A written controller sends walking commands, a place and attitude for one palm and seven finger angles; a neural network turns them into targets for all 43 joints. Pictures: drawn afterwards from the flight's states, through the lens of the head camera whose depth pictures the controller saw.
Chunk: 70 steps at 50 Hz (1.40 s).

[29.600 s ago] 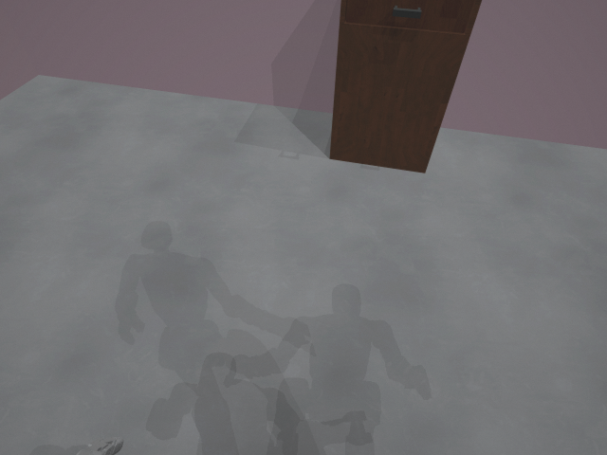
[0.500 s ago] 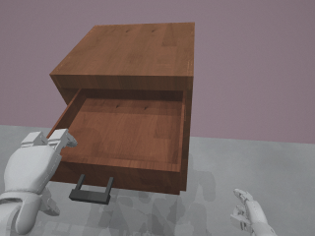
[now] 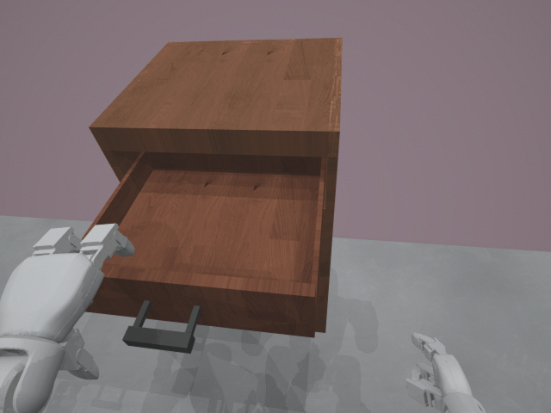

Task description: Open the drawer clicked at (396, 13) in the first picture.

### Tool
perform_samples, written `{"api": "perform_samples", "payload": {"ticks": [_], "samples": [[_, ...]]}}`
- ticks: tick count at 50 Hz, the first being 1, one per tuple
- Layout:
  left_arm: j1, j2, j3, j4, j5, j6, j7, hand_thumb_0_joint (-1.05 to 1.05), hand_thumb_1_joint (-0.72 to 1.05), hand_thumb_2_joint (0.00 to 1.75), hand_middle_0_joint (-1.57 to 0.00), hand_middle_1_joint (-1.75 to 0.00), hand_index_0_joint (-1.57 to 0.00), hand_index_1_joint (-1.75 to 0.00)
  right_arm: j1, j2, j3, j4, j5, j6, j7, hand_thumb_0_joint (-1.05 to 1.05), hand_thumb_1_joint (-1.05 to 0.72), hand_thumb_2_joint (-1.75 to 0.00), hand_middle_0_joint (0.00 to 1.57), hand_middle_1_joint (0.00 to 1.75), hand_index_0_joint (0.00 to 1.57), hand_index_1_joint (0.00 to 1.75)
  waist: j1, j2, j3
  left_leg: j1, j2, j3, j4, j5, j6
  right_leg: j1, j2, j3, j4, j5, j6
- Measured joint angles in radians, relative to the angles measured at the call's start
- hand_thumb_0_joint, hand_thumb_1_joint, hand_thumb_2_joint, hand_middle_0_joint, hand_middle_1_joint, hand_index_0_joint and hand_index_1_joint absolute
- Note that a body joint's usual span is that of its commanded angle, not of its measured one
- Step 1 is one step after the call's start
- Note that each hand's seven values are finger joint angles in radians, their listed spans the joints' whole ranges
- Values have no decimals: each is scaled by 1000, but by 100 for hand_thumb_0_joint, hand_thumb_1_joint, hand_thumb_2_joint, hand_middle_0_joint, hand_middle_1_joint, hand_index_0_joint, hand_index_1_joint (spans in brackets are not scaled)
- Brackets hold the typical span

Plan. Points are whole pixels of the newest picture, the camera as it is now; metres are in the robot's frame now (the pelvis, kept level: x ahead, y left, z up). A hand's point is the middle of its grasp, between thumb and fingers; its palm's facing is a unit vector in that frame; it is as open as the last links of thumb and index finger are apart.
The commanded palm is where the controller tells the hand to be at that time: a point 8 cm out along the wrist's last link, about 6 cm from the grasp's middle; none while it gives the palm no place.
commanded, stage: draw the hand back to the body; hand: left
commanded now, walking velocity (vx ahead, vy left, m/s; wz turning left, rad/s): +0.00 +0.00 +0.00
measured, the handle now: (164, 325) +0.22 +0.23 -0.01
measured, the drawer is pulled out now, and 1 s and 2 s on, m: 0.30 0.30 0.30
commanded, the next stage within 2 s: step back with the hand held close in 1.36 s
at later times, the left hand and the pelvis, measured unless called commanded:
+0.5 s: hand (111, 296) +0.19 +0.23 +0.15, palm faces +0.31 -0.74 -0.60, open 13.7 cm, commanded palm +0.14 +0.26 +0.18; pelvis +0.00 +0.00 +0.00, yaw +0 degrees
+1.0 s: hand (106, 282) +0.20 +0.23 +0.16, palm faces +0.39 -0.81 -0.43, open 10.0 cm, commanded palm +0.14 +0.27 +0.18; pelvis +0.01 -0.01 +0.00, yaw +0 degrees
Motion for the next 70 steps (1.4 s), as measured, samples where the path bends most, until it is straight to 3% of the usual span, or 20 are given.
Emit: {"api": "perform_samples", "payload": {"ticks": [11,19,21,22,23,25,27,29,39,61,70], "samples": [[-39,17,11,59,-10,2,-22,0,-49,30,-32,-120,-32,-120,-12,10,7,5,5,-4,-8,1,-91,-90,20,30,20,30,-5,0,9,0,-1,-1,-2,7,-1,-1,-1,-1,2,3,-2],[8,21,25,27,-14,-28,-9,0,-49,30,-32,-120,-32,-120,-4,3,3,-3,1,-12,-7,1,-91,-90,20,30,20,30,-9,-4,3,-10,1,2,5,1,-2,-11,2,2,6,2,-2],[22,-41,74,21,-339,-70,1,0,-49,30,-32,-120,-32,-120,-5,13,-5,-7,3,-49,-16,1,-91,-90,20,30,20,30,-25,-5,27,0,3,-1,10,-2,-1,1,2,-1,7,-1,-3],[29,-85,95,20,-473,-94,9,0,-48,31,-32,-120,-32,-119,1,22,-6,-10,1,-79,-26,1,-91,-90,20,30,20,30,-33,-10,36,6,3,-1,11,-4,-1,6,3,-1,9,-3,-4],[35,-126,107,16,-573,-114,19,0,-47,31,-31,-119,-32,-119,10,32,-6,-13,-2,-108,-36,1,-91,-90,20,30,20,30,-39,-18,43,13,4,-1,9,-5,-2,12,4,-1,10,-5,-4],[37,-189,116,0,-697,-141,39,0,-45,32,-31,-117,-32,-117,40,49,-4,-15,-10,-160,-52,1,-91,-90,20,30,20,30,-43,-34,47,27,7,-3,4,-7,-5,25,7,-4,8,-9,-6],[32,-227,119,-10,-759,-166,57,0,-41,34,-31,-115,-32,-114,68,60,0,-5,-17,-200,-59,1,-91,-90,20,30,20,30,-44,-47,43,41,11,-6,-2,-9,-8,41,10,-7,3,-13,-8],[24,-248,124,-13,-793,-183,69,0,-36,36,-31,-112,-31,-111,89,67,4,8,-20,-225,-60,1,-91,-90,20,30,20,30,-47,-55,38,53,14,-9,-6,-11,-11,53,13,-11,-1,-17,-10],[28,-238,162,1,-836,-212,64,0,-6,49,-28,-92,-28,-91,107,67,-8,39,-22,-253,-45,1,-90,-90,20,30,20,30,-64,-55,28,64,25,-2,-15,-16,-15,62,24,-6,-14,-16,-14],[30,-249,170,30,-843,-194,58,1,69,81,-22,-43,-23,-43,81,67,-14,27,-21,-246,-47,1,-90,-90,20,30,20,30,-51,-44,22,54,18,-3,-18,-7,-11,54,17,-7,-18,-7,-11],[31,-249,168,30,-843,-189,58,2,85,88,-21,-33,-22,-32,87,71,-10,29,-23,-247,-45,1,-90,-90,20,30,20,30,-51,-46,24,53,16,-4,-15,-5,-11,54,16,-7,-18,-4,-10]]}}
